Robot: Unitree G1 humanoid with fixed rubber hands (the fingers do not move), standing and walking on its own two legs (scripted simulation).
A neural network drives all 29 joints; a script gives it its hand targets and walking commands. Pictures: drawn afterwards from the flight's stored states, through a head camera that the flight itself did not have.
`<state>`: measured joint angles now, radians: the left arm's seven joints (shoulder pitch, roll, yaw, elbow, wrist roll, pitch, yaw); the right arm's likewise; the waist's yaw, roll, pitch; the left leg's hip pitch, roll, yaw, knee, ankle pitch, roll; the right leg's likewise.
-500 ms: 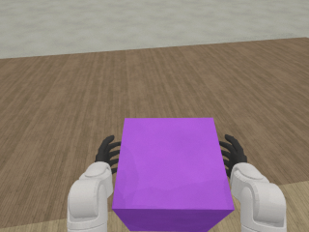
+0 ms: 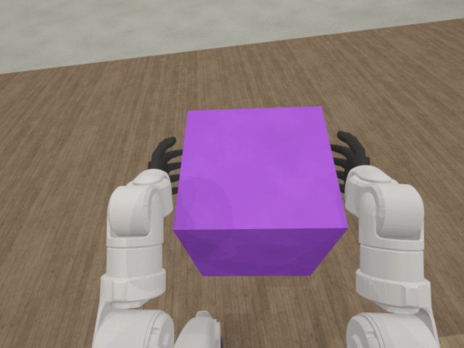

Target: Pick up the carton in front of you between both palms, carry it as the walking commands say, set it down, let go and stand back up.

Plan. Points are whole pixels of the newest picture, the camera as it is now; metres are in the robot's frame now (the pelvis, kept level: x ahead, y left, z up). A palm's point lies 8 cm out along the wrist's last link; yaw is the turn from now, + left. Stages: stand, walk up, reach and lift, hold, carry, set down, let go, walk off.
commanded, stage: carry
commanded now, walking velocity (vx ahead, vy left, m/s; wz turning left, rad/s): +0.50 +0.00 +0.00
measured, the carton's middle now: (254, 201) +0.37 +0.01 +0.03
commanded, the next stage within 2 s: none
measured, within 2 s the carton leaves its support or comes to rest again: neither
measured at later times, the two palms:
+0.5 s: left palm (191, 74) +0.71 +0.16 +0.06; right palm (319, 72) +0.69 -0.14 +0.06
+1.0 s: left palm (198, 26) +1.02 +0.19 +0.02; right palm (293, 20) +1.03 -0.11 +0.01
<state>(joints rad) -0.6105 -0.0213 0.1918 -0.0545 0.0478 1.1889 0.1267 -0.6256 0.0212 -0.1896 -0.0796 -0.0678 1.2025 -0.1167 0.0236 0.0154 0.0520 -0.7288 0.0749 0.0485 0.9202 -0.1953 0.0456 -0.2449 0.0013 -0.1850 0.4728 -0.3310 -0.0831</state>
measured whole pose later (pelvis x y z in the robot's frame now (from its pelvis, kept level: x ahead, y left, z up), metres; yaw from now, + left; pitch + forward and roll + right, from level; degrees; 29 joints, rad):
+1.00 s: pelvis +0.67 +0.02 -0.09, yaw +0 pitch +6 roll +0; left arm -0.60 -0.05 0.21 -0.05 0.05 1.17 0.13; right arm -0.57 0.06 -0.23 -0.13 -0.08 1.18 -0.12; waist 0.08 0.02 0.04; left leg -0.63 0.00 0.04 0.60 0.07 0.05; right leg -0.21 0.08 -0.09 0.61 -0.34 -0.14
